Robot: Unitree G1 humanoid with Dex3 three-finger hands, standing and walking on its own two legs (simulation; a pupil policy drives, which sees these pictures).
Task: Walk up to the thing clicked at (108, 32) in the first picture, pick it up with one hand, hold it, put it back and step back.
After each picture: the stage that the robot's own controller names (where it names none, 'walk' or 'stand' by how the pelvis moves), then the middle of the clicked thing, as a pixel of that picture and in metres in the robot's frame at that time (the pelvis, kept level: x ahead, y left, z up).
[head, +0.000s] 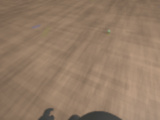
stand; (108, 32) +2.32 -0.37 -0.72
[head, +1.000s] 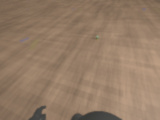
walk; (97, 38) +2.20 +0.06 -0.70
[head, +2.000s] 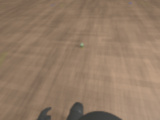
walk; (82, 46) +1.54 +0.37 -0.72
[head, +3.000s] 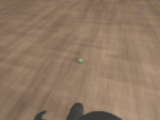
walk; (80, 61) +1.02 +0.29 -0.71
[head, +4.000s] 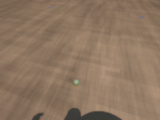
walk; (76, 83) +0.60 +0.22 -0.69
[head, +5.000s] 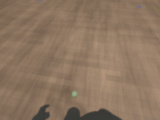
stand; (74, 94) +0.36 +0.20 -0.69
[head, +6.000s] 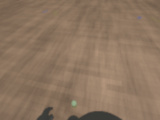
stand; (74, 104) +0.31 +0.20 -0.72
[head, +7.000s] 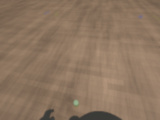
stand; (76, 103) +0.32 +0.20 -0.72
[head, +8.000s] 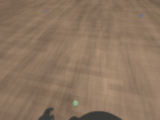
stand; (75, 104) +0.31 +0.19 -0.72
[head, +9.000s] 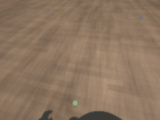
stand; (75, 104) +0.32 +0.20 -0.73
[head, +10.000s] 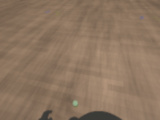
stand; (75, 104) +0.32 +0.19 -0.73
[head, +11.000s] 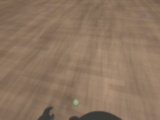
go down; (76, 103) +0.31 +0.19 -0.72
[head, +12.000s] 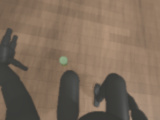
go down; (63, 61) +0.42 +0.21 -0.30
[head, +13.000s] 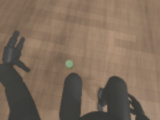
approach; (69, 65) +0.42 +0.19 -0.31
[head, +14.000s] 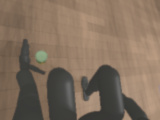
close in; (41, 58) +0.41 +0.23 -0.23
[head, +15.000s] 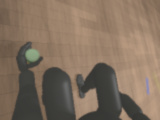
close; (32, 57) +0.41 +0.24 -0.22
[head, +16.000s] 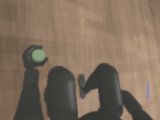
lift; (38, 56) +0.39 +0.23 -0.23
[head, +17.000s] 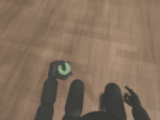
lift; (65, 71) +0.33 +0.19 -0.03
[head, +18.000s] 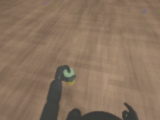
hold; (69, 76) +0.32 +0.17 +0.00
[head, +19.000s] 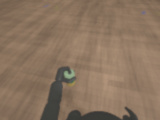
hold; (70, 77) +0.32 +0.17 +0.00
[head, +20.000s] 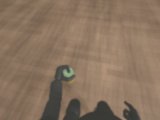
crouch; (69, 75) +0.33 +0.17 -0.05
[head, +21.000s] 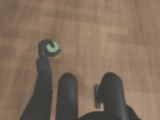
lower; (54, 50) +0.47 +0.23 -0.09
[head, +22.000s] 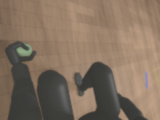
lower; (25, 53) +0.44 +0.25 -0.23
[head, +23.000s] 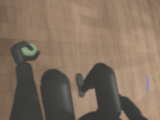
lower; (29, 52) +0.43 +0.25 -0.23
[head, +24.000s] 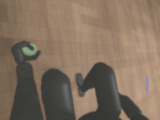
lower; (30, 52) +0.43 +0.24 -0.23
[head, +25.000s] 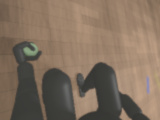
lower; (31, 52) +0.43 +0.24 -0.23
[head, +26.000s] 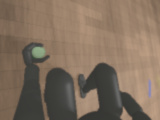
open; (37, 54) +0.42 +0.22 -0.23
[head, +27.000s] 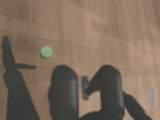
stand; (45, 53) +0.41 +0.21 -0.22
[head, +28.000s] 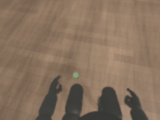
walk; (76, 76) +0.40 +0.17 -0.49
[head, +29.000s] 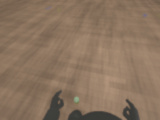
stand; (76, 100) +0.35 +0.16 -0.66
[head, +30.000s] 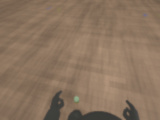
stand; (76, 100) +0.35 +0.17 -0.67
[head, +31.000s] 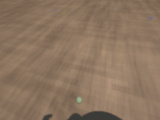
stand; (79, 100) +0.36 +0.15 -0.72
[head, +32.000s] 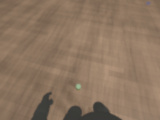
walk; (78, 87) +0.42 +0.11 -0.70
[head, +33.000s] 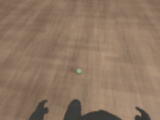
walk; (79, 72) +0.65 +0.20 -0.69
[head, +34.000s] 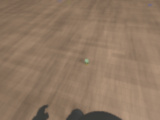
stand; (86, 62) +0.98 +0.17 -0.69
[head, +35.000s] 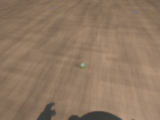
stand; (82, 66) +0.97 +0.18 -0.72
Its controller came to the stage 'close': yes
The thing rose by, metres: 0.72
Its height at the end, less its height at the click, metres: +0.00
